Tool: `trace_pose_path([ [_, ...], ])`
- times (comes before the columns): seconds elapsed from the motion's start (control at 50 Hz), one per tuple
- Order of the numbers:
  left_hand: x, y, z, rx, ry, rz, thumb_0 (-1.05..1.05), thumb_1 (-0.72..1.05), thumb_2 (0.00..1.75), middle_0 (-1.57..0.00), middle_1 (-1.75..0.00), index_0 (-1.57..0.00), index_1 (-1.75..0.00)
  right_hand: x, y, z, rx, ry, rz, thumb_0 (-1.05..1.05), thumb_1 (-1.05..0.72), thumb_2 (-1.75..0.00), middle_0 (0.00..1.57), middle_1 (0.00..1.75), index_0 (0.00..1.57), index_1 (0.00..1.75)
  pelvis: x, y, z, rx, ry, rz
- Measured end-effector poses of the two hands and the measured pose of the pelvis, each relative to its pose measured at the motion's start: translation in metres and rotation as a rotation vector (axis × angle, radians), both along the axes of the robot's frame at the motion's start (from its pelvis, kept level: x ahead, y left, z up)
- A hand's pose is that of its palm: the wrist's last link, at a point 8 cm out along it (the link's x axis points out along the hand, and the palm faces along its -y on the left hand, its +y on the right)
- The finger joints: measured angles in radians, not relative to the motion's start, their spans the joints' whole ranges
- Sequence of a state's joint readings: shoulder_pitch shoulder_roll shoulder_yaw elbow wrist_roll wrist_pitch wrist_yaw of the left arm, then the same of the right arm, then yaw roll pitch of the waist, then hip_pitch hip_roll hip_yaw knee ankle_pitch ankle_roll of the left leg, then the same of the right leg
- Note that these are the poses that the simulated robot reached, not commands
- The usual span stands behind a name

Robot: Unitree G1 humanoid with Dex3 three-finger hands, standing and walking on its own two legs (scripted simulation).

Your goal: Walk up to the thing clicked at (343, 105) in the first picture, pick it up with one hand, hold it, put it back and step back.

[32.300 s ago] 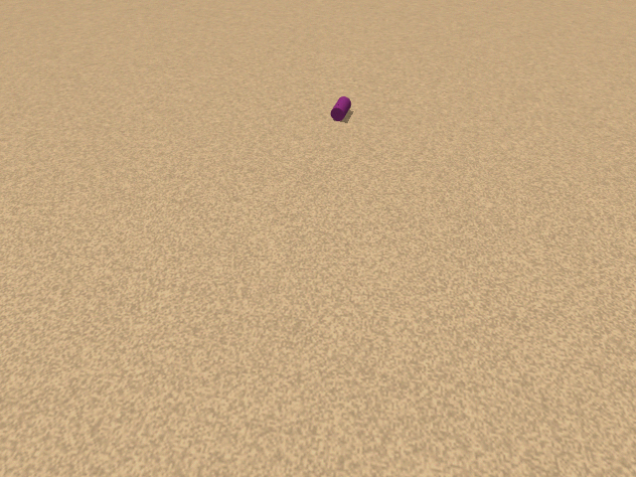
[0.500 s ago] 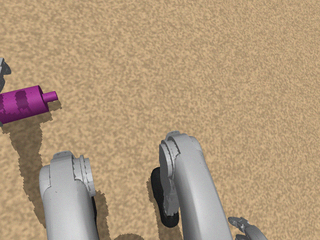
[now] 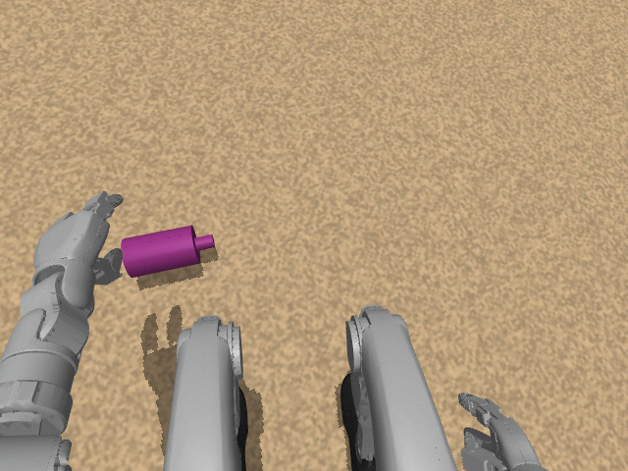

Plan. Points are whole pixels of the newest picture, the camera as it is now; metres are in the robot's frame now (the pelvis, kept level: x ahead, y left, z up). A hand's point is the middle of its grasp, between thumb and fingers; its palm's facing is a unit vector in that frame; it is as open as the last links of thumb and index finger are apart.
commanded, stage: home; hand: left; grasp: from above
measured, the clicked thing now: (171, 249) +0.50 +0.26 -0.40
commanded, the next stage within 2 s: none
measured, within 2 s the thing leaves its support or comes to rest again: neither
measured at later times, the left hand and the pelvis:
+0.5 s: hand (56, 355) +0.26 +0.21 +0.09, palm faces +0.03 -0.94 -0.35, open 7.4 cm; pelvis +0.03 -0.01 +0.18, yaw +4 degrees
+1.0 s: hand out of the picture +0.22 +0.20 +0.23, palm faces +0.14 -0.97 -0.21, open 7.4 cm; pelvis +0.08 +0.00 +0.27, yaw +5 degrees
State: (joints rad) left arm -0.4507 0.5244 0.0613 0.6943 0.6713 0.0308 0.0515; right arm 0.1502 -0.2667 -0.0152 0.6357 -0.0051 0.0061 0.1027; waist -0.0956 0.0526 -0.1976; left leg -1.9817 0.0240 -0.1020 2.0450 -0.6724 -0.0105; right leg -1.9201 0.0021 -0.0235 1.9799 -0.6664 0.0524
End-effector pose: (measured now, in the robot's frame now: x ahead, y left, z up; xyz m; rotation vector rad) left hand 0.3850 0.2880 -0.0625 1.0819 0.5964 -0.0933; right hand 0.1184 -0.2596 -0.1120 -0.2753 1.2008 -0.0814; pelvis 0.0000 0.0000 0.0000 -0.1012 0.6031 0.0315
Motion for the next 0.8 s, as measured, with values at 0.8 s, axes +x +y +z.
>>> trace_pose_path([
  [0.8,-0.169,-0.045,0.299,-0.734,0.021,0.645,0.01,0.9,0.9,-0.2,-0.3,-0.2,-0.3,0.102,0.028,0.304,-0.068,-0.541,-0.053,0.01,-0.91,-0.89,0.2,0.3,0.21,0.3,0.073,0.001,0.257,0.063,-0.372,0.062],
])
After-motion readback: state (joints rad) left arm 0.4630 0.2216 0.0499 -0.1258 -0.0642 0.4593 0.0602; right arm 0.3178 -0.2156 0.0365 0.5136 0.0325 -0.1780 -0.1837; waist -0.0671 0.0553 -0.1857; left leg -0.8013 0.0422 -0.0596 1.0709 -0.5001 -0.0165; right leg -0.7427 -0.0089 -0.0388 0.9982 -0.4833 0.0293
